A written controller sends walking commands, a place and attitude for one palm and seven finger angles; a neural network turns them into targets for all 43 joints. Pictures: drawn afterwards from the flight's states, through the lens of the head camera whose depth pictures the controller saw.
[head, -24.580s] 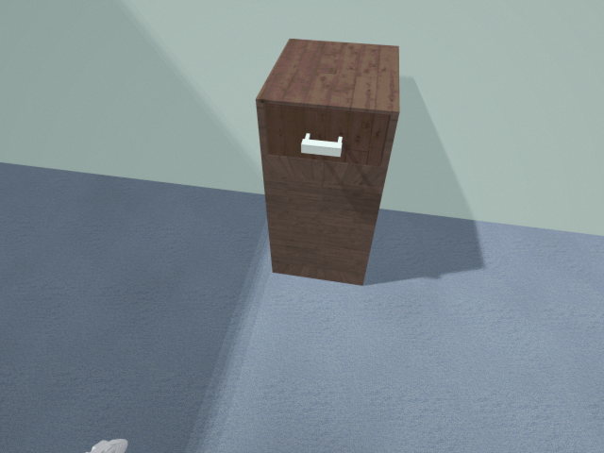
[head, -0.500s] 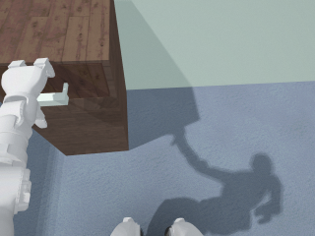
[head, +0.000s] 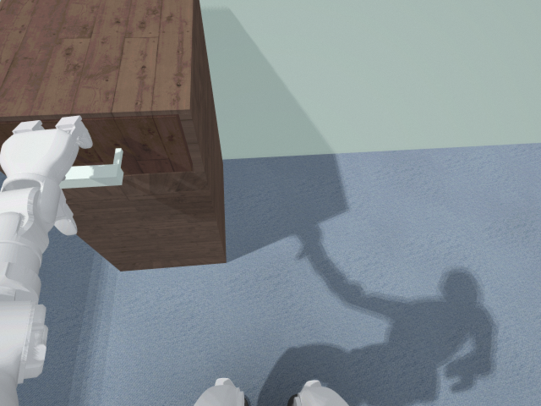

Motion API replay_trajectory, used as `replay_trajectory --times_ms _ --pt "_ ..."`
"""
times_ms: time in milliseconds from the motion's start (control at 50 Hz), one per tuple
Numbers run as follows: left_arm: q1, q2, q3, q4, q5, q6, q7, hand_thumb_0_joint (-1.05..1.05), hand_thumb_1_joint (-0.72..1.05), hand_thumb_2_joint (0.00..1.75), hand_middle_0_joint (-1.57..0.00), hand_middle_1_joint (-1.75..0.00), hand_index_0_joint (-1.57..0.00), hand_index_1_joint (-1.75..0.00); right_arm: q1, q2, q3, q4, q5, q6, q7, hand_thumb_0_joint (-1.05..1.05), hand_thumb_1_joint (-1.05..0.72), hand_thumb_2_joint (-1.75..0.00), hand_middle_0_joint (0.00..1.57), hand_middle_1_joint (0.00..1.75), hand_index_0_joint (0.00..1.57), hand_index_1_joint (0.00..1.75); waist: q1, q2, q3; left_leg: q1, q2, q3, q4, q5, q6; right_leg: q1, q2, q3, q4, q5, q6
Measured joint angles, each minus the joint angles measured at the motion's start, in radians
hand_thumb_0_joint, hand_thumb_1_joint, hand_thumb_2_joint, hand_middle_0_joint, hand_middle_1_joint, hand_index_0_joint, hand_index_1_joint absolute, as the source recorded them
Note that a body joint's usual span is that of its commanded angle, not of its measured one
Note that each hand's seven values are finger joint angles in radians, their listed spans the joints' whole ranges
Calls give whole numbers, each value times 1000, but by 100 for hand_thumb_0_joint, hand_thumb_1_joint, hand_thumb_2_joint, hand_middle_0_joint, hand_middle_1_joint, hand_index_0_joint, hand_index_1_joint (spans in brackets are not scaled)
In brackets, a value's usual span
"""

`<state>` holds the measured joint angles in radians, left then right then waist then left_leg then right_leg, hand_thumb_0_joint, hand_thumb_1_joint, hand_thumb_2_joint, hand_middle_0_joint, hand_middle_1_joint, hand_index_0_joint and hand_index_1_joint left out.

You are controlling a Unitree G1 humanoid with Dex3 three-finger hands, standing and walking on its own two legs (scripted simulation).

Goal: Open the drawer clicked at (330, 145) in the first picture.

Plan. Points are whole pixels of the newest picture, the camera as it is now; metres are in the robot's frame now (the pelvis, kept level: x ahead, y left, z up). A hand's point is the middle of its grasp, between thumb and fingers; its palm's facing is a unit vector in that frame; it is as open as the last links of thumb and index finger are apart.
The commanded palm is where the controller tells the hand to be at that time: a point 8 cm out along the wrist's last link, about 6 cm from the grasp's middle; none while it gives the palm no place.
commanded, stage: re-aim the fingers above the handle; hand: left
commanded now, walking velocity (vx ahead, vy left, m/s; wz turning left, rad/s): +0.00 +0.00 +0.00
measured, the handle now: (90, 165) +0.52 +0.32 -0.04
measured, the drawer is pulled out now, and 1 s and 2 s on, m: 0.00 0.00 0.00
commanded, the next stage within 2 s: lower the fingers behind the handle in 1.18 s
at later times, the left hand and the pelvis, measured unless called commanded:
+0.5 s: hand (65, 182) +0.44 +0.31 +0.01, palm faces -0.15 -0.05 -0.99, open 13.8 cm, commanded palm +0.46 +0.31 +0.08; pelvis +0.00 +0.01 +0.00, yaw +1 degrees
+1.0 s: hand (59, 176) +0.45 +0.32 +0.02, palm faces -0.12 -0.05 -0.99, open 13.8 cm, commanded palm +0.46 +0.31 +0.07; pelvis -0.01 +0.01 -0.01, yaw +1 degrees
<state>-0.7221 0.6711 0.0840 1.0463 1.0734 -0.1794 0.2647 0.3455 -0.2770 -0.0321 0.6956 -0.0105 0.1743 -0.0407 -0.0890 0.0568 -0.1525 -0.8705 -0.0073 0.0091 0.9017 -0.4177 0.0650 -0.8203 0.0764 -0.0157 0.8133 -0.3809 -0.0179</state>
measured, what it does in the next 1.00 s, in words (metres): stands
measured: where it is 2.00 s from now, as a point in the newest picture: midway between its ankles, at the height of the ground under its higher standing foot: outside the picture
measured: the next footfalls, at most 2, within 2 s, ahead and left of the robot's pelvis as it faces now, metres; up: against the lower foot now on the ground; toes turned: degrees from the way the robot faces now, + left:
none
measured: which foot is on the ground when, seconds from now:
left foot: down 0.00-1.00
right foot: down 0.00-1.00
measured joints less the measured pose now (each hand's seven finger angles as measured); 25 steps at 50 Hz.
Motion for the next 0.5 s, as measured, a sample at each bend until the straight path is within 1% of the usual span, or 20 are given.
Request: replay_trajectory --times_ms 60,120,180,240,300,360,400,460,500 --pt "11 -13 -18 -15 -8 -23 -19 0 -49 30 -32 -120 -32 -120 -2 4 -2 2 4 -4 -6 0 -91 -90 21 30 21 30 5 -6 -3 18 -3 -7 -10 3 0 22 -2 -6 -13 2 0" --pt "9 -26 -32 -26 -1 -46 -14 0 -49 30 -32 -120 -32 -120 -7 7 -2 -1 3 -9 -8 0 -91 -90 21 30 21 30 2 -12 -6 23 -7 -14 -9 3 -1 30 -6 -13 -14 0 -1" --pt "5 -25 -7 -34 13 -66 6 0 -49 30 -32 -120 -32 -120 -22 4 4 -5 -3 -8 -6 0 -91 -90 21 30 21 30 -6 -16 -8 12 -7 -14 3 -1 -1 19 -6 -14 -1 -4 -1" --pt "-9 -3 21 -20 20 -52 29 0 -49 30 -32 -120 -32 -120 -37 -1 12 -13 -8 -3 -2 0 -91 -90 21 30 21 30 -13 -17 -8 -5 -5 -9 19 -5 1 -1 -5 -10 17 -8 0" --pt "-27 22 22 12 22 -13 36 0 -49 30 -32 -120 -32 -120 -41 -5 13 -21 -6 1 2 0 -91 -90 21 30 20 30 -12 -12 -2 -17 -4 -6 27 -5 2 -14 -4 -7 25 -8 1" --pt "-36 31 -3 33 16 15 9 0 -49 30 -32 -120 -32 -120 -30 -4 9 -23 1 1 2 0 -91 -90 21 30 20 30 -3 -6 7 -17 -5 -6 22 -1 4 -12 -5 -7 18 -2 4" --pt "-36 26 -29 34 7 14 -19 0 -49 30 -32 -120 -32 -120 -18 0 6 -20 4 -2 -3 0 -91 -90 21 30 20 30 3 -5 11 -11 -8 -9 15 3 5 -4 -7 -10 8 1 6" --pt "-28 8 -48 6 -6 -26 -57 0 -49 30 -32 -120 -32 -120 0 10 5 -10 5 -9 -13 0 -91 -90 21 30 21 30 4 -9 12 -4 -11 -15 9 6 7 7 -10 -16 -2 3 7" --pt "-26 -2 -48 -17 -7 -63 -61 0 -49 30 -32 -120 -32 -120 8 15 6 -3 3 -14 -19 0 -91 -90 21 30 21 30 -2 -14 6 -7 -13 -19 12 4 7 6 -11 -19 0 1 7"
